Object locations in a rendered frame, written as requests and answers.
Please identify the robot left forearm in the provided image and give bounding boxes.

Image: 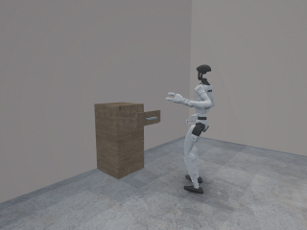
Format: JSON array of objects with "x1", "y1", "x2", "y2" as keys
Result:
[{"x1": 182, "y1": 98, "x2": 210, "y2": 109}]

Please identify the robot right shin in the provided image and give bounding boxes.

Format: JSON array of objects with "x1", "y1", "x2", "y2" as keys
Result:
[{"x1": 194, "y1": 153, "x2": 199, "y2": 177}]

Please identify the cabinet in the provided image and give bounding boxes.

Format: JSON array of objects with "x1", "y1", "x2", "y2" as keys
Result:
[{"x1": 94, "y1": 102, "x2": 145, "y2": 179}]

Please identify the right robot upper arm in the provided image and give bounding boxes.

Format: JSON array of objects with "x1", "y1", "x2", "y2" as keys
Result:
[{"x1": 211, "y1": 85, "x2": 215, "y2": 108}]

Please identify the drawer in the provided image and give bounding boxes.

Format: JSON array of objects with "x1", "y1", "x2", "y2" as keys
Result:
[{"x1": 118, "y1": 110, "x2": 161, "y2": 128}]

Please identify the robot left hand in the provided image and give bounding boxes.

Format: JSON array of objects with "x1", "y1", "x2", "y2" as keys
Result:
[{"x1": 166, "y1": 92, "x2": 184, "y2": 104}]

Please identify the robot right hand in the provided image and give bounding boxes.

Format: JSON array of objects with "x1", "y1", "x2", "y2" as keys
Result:
[{"x1": 185, "y1": 114, "x2": 198, "y2": 126}]

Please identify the left robot upper arm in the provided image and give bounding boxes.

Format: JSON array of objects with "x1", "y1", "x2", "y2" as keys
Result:
[{"x1": 195, "y1": 84, "x2": 212, "y2": 110}]

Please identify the robot head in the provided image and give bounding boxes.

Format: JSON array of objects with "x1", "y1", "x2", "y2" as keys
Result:
[{"x1": 197, "y1": 64, "x2": 211, "y2": 85}]

